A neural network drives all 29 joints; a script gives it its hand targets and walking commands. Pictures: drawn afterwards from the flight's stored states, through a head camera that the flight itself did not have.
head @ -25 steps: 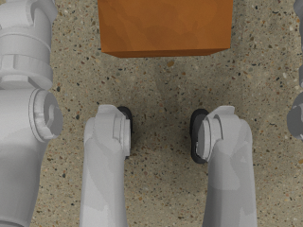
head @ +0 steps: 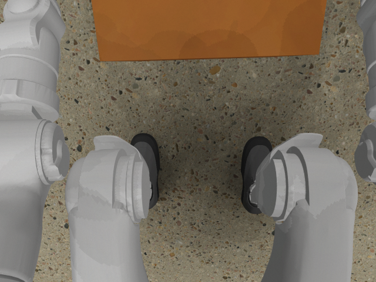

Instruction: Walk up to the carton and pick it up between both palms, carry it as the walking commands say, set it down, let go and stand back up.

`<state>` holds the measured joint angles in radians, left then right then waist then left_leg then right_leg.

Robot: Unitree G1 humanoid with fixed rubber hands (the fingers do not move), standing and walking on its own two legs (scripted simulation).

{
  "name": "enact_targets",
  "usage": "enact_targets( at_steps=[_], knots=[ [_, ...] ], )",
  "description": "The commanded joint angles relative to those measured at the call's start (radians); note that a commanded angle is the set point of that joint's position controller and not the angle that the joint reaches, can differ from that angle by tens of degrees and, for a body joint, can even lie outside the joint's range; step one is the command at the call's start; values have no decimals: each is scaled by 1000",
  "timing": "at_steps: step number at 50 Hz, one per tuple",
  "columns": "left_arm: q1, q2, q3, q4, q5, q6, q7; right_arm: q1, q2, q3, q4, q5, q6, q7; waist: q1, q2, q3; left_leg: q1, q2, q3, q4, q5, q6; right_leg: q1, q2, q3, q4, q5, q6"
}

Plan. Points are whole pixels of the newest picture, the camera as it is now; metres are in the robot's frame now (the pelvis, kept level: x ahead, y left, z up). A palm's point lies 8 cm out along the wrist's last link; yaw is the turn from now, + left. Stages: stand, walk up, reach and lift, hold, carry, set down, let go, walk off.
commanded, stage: reach and lift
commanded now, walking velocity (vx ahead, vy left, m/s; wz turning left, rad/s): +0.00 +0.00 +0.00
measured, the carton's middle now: out of the picture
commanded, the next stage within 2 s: none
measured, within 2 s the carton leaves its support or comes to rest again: leaves its support in 1.74 s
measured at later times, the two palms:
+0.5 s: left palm out of the picture +0.55 +0.20 -0.18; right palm out of the picture +0.55 -0.21 -0.18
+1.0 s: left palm out of the picture +0.54 +0.18 -0.18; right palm out of the picture +0.54 -0.21 -0.18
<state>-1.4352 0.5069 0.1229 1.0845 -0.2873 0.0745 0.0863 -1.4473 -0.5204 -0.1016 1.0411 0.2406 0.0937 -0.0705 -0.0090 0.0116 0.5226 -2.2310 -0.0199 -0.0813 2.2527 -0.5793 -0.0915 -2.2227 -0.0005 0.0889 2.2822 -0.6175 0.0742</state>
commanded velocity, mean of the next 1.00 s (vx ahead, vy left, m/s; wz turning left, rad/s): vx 0.00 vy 0.00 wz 0.00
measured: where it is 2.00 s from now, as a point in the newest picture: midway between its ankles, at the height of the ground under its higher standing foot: (199, 184)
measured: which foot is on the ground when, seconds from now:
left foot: down 0.00-1.00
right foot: down 0.00-1.00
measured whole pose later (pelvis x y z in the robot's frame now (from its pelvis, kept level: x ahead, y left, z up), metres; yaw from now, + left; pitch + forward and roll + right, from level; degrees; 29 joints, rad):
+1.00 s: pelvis -0.01 +0.00 +0.01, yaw +0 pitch +33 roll +1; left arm -1.57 0.43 0.01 1.23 -0.33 0.05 0.11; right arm -1.58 -0.47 0.02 1.20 0.30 0.06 -0.07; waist 0.00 0.02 0.52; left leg -2.24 -0.01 -0.08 2.19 -0.52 -0.09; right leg -2.24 -0.01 0.07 2.22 -0.55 0.05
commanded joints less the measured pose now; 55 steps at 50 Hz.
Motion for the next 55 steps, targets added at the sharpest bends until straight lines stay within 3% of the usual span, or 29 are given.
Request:
enact_targets(
  at_steps=[1, 6, 8, 12, 17, 20, 21, 22, 26, 31, 35, 36, 37, 40, 42, 48, 53, 54, 55],
  knots=[
    [-316, 87, -36, -100, -8, -15, -28, -309, -134, 27, -53, 25, -24, 42, -18, -16, -1328, 638, 32, 138, -180, 343, 36, 526, -40, -174, -193, 309, -31],
    [-325, 137, 38, -23, 51, -17, -7, -339, -195, -29, 29, -17, -34, 34, 10, -19, -1280, 600, 30, 132, -165, 306, 30, 464, -38, -169, -191, 264, -24],
    [-335, 149, 53, -15, 68, -21, 1, -364, -201, -38, 16, -17, -40, 28, 26, 0, -1290, 591, 29, 135, -167, 297, 32, 466, -34, -163, -189, 266, -26],
    [-382, 152, 39, -49, 38, -37, 9, -421, -173, 9, -23, 10, -50, 17, 53, -31, -1364, 606, 25, 149, -157, 337, 38, 542, -29, -149, -194, 306, -17],
    [-389, 103, -15, -62, -10, -44, -4, -424, -102, 76, -52, 50, -42, 9, 26, -93, -1399, 535, 30, 165, -143, 340, 54, 669, -24, -128, -213, 390, -18],
    [-366, 66, -37, -52, -19, -49, -12, -411, -69, 103, -65, 56, -46, 5, 34, -84, -1441, 542, 21, 171, -133, 390, 49, 720, -19, -120, -205, 456, -22],
    [-349, 52, -43, -47, -17, -48, -14, -395, -70, 93, -57, 54, -49, 2, 16, -76, -1440, 520, 26, 168, -137, 383, 49, 717, -14, -123, -206, 465, -26],
    [-346, 62, -28, -33, -4, -49, -10, -388, -80, 73, -32, 38, -45, -2, 26, -57, -1427, 522, 18, 173, -133, 398, 45, 701, -12, -120, -199, 474, -27],
    [-342, 62, -20, -43, 20, -54, 9, -355, -104, 13, 0, -2, -54, -14, -7, -6, -1461, 604, 10, 156, -146, 430, 31, 645, -6, -136, -197, 467, -29],
    [-360, 11, -58, -60, 5, -55, 29, -367, -85, 9, 4, -6, -68, -10, -31, -9, -1470, 689, -3, 135, -170, 443, 32, 574, -2, -164, -195, 432, -30],
    [-409, -97, -125, -46, -28, -40, 19, -449, -22, 79, -28, 41, -71, 11, -27, 1, -1429, 716, -5, 121, -183, 415, 36, 521, -4, -170, -203, 363, -40],
    [-434, -81, -114, -51, -26, -42, 21, -471, -9, 93, -54, 52, -74, 11, -3, -9, -1425, 702, -6, 129, -180, 406, 38, 521, -2, -165, -210, 353, -39],
    [-444, -97, -123, -53, -33, -43, 23, -487, -13, 87, -56, 54, -78, 11, -17, -11, -1426, 710, -7, 123, -186, 403, 40, 523, -2, -172, -210, 349, -40],
    [-478, -97, -107, -49, -25, -50, 30, -491, -5, 80, -26, 47, -78, 7, -13, -4, -1411, 701, -9, 126, -186, 386, 36, 509, 1, -165, -215, 335, -42],
    [-509, -126, -135, -53, -42, -51, 20, -508, 30, 102, -13, 63, -78, 12, -16, 18, -1398, 691, -11, 127, -196, 365, 35, 525, 4, -160, -225, 331, -48],
    [-561, -208, -150, -60, -60, -62, -10, -560, 164, 175, -37, 78, -78, 28, -5, -44, -1417, 612, -11, 144, -181, 357, 51, 622, 12, -137, -241, 375, -41],
    [-632, -425, -186, -54, -53, -57, -84, -647, 439, 246, -40, 86, -55, 92, 26, -48, -1377, 554, -23, 159, -190, 338, 60, 652, 27, -127, -247, 379, -45],
    [-655, -514, -213, -42, -54, -50, -107, -668, 530, 268, -37, 89, -48, 115, 24, -46, -1370, 548, -24, 162, -188, 333, 62, 648, 31, -132, -244, 378, -48],
    [-696, -565, -225, -98, -52, -47, -124, -676, 584, 267, -53, 83, -44, 131, 16, -41, -1376, 544, -29, 169, -183, 334, 59, 642, 38, -134, -241, 390, -52]
  ],
)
